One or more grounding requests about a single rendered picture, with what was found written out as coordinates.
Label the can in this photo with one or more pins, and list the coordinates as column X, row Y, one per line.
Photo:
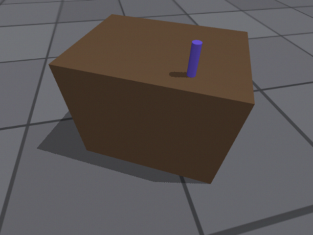
column 194, row 58

